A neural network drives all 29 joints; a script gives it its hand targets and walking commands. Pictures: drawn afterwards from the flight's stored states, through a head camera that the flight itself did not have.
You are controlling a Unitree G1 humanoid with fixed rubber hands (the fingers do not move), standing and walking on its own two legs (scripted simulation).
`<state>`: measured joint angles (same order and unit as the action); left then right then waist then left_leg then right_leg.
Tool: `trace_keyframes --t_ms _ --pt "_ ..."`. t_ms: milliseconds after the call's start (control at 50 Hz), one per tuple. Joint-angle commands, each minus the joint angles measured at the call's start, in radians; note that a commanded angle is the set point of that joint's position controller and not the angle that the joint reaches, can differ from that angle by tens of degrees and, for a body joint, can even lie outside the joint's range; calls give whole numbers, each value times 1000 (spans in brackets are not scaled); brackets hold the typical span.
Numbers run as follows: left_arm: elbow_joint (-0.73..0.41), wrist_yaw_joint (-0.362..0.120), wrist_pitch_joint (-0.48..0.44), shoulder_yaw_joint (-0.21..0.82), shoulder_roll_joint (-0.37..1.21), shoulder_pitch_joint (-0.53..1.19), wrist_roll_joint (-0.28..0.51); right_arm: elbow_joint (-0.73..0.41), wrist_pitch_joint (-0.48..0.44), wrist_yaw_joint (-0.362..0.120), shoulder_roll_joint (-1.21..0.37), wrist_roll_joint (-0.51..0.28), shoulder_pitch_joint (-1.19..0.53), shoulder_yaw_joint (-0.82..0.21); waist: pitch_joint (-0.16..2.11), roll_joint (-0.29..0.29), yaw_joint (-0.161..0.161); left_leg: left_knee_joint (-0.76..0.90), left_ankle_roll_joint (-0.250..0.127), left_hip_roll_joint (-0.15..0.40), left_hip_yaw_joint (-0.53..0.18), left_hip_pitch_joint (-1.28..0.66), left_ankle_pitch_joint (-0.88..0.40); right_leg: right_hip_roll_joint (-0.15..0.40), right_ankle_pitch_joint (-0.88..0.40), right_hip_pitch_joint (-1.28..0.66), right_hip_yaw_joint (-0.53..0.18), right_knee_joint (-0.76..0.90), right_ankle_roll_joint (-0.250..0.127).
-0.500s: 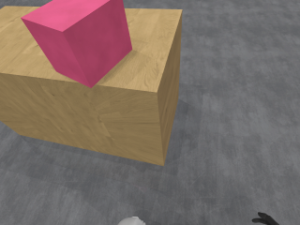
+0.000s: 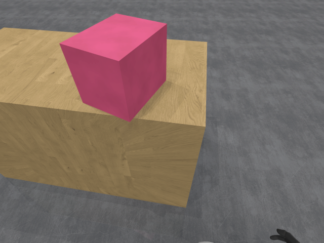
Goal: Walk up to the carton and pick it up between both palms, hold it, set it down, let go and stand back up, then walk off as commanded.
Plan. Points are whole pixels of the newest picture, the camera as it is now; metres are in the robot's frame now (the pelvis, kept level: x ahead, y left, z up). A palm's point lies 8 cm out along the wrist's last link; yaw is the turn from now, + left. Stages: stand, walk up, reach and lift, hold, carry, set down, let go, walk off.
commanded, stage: walk up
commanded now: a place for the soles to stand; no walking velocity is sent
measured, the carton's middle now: (122, 65) +0.66 +0.15 +0.10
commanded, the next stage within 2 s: none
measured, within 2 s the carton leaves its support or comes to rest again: neither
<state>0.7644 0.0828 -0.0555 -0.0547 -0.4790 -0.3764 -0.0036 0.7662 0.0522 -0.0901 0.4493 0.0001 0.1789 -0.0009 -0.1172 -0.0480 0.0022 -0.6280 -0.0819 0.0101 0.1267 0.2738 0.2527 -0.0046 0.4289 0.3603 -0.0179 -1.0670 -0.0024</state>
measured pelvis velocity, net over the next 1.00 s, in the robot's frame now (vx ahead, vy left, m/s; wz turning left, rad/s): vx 0.12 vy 0.23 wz -0.11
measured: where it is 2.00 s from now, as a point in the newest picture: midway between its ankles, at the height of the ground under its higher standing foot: outside the picture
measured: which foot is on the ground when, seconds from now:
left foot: down 0.00-0.24, up 0.26-0.56, down 0.58-1.00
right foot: up 0.00-0.18, down 0.20-0.58, up 0.60-1.00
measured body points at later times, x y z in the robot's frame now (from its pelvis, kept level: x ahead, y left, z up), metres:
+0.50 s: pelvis +0.02 +0.11 -0.01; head +0.05 +0.08 +0.44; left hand +0.07 +0.47 -0.07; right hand +0.12 -0.21 -0.13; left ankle +0.05 +0.29 -0.68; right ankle +0.05 -0.10 -0.72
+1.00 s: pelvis +0.12 +0.23 +0.01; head +0.16 +0.27 +0.45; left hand +0.25 +0.54 -0.12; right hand +0.11 -0.10 -0.07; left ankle +0.05 +0.29 -0.72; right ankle +0.13 +0.07 -0.66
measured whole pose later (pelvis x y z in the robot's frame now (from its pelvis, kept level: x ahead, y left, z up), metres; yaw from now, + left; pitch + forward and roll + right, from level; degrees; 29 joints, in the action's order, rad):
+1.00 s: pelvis +0.12 +0.23 +0.01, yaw -6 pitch -3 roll -4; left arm 0.77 0.00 0.02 -0.05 -0.44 -0.25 -0.01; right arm 0.81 -0.04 0.02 0.43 0.00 0.40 0.00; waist -0.13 0.03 0.00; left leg -0.55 -0.04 0.00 0.09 0.07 0.43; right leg -0.08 0.27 0.46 -0.09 -1.01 -0.03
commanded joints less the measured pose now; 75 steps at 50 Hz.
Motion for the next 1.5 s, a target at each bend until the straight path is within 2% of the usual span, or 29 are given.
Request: trace_keyframes --t_ms 0,40,100,120,140,180,220,300,400,440,480,520,540,560,580,640,700,920,1000,1060,1100,1120,1140,1160,1220,1300,1380,1440,1480 --pt "36 -1 -3 -63 -198 -83 16 -105 2 -4 230 60 37 151 -15 -141 -70 356 -83 203 -322 14 336 25 73 61 77 275 -36" --pt "39 7 -12 -68 -196 -112 17 -113 6 -5 198 62 43 141 55 -146 -66 291 -116 202 -293 -106 234 26 48 64 93 398 -40" --pt "56 18 -29 -56 -172 -162 8 -108 8 -1 196 60 53 135 107 -91 -39 147 -6 173 -203 -117 -156 21 -119 -40 115 515 -74" --pt "82 21 -35 -66 -171 -271 15 -128 7 1 184 67 2 136 178 -52 26 53 3 137 -121 -40 -159 29 -224 -199 116 594 -83" --pt "98 25 -35 -96 -219 -306 7 -154 4 -3 154 49 -64 115 188 35 75 -59 51 112 -92 160 -171 73 -247 -387 34 603 -97" --pt "70 39 -20 -114 -276 -284 -14 -169 15 6 116 56 -65 105 165 245 89 -439 110 21 -127 444 254 380 -180 -445 -460 683 -251" --pt "11 54 -25 -132 -326 -147 -29 -148 37 0 225 66 -19 124 103 155 23 -610 101 73 -278 401 251 469 43 -194 -602 739 -308" --pt "-20 49 -49 -114 -279 -100 -19 -97 16 -8 226 57 53 143 125 52 -33 -567 105 96 -273 328 194 359 -171 -120 -350 652 -247" --pt "-23 11 -44 -110 -319 -102 -47 -88 22 -27 170 36 9 129 78 309 26 -348 81 61 -120 296 191 245 163 -44 -196 689 -192" --pt "-55 -13 -31 -103 -321 28 -53 -42 5 -16 187 3 137 132 104 361 -35 -217 66 37 -43 86 261 194 224 70 -90 661 -164" --pt "-50 -34 -14 -85 -262 69 -53 46 -33 13 189 1 325 129 161 175 -106 -12 79 -7 18 -144 129 168 171 151 2 378 -144" --pt "-49 -41 6 -20 -69 35 -43 87 -61 49 287 19 450 155 94 -178 -173 180 122 90 -322 -213 297 43 198 380 20 -123 -76" --pt "-61 -37 9 -7 -33 8 -7 46 -71 63 339 36 375 165 66 -267 -122 360 126 268 -730 -146 457 -62 186 515 -49 -261 -24" --pt "-44 -34 14 -31 -135 16 -15 9 -77 72 377 25 271 177 22 -44 -86 444 100 377 -831 -81 499 -29 56 467 -127 -252 -40" --pt "-33 -29 20 -42 -200 28 -4 -6 -80 71 402 17 173 184 14 -97 -64 533 79 368 -863 -61 586 12 -1 443 -166 -230 -51" --pt "10 -37 15 -43 -169 9 23 -16 -87 76 265 28 104 152 -156 -207 -32 399 197 184 -446 19 -35 48 -118 335 -159 -156 -22" --pt "-2 -58 28 -47 -151 -21 25 0 -108 90 210 5 221 133 -114 -124 -6 272 154 147 -259 -128 -538 -8 -162 297 -124 -70 -27" --pt "-40 -83 61 6 -61 222 0 1 -111 136 180 4 361 117 15 -92 -118 218 248 148 -196 -492 -862 -91 -199 300 -15 233 -32" --pt "-42 -81 56 15 -36 259 0 11 -93 144 159 -2 320 101 68 -82 -114 162 202 139 -172 -472 -752 -80 -214 194 73 466 -8" --pt "24 -72 51 -12 -74 154 -11 -20 -90 152 205 -8 188 104 79 -29 -29 -18 136 172 -143 -233 -815 -67 -252 -106 122 560 -23" --pt "73 -71 51 -50 -137 -36 -17 -52 -97 147 155 -28 102 84 184 69 131 -345 168 40 -43 103 -538 35 -776 -551 -90 553 -172" --pt "55 -57 55 -69 -186 -107 -15 -78 -97 143 112 -51 123 75 323 296 175 -720 195 -115 -57 291 213 270 -1080 -727 -446 557 -369" --pt "33 -43 59 -53 -161 -9 3 -36 -85 152 124 -51 228 71 389 209 86 -722 139 -83 -242 173 394 343 -957 -524 -513 527 -400" --pt "-26 -38 66 -40 -110 103 1 -21 -82 155 149 -28 248 69 293 103 36 -719 117 -37 -202 154 393 340 -799 -373 -467 580 -384" --pt "-64 -43 66 -31 -81 219 -18 -14 -79 144 137 -27 285 73 121 147 -10 -618 69 -33 -265 130 377 247 -698 -142 -287 632 -300" --pt "-96 -72 76 -30 -91 186 -46 52 -65 162 122 -26 284 69 118 151 35 -512 71 -78 -166 122 283 158 -737 -43 -157 636 -279" --pt "-153 -99 117 -55 -116 268 -74 65 -59 190 140 -31 328 82 103 241 31 -334 82 -34 -103 140 195 144 -262 -30 -174 672 -258" --pt "-163 -115 134 -62 -120 296 -70 70 -64 193 160 -21 347 100 68 250 13 -318 59 -19 -81 48 185 166 -142 143 -197 670 -261" --pt "-171 -113 138 -54 -117 360 -59 72 -73 188 178 -13 417 104 91 197 -73 -88 35 55 -153 -87 26 170 -78 219 -182 598 -170"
